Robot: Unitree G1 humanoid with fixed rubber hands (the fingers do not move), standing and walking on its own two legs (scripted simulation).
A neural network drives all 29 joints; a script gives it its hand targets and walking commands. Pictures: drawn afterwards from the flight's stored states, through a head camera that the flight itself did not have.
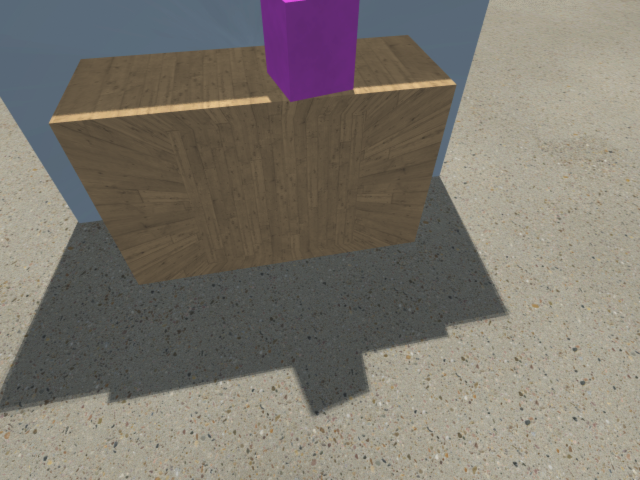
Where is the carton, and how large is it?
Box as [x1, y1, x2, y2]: [260, 0, 358, 101]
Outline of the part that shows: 260,0 267,72 290,101 352,88 358,0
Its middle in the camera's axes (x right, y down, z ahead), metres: -0.04 -0.58 +1.11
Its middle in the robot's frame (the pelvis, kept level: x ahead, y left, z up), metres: +1.22 +0.09 +0.06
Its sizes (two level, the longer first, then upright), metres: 0.210 0.200 0.250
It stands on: a pedestal, 0.70 m high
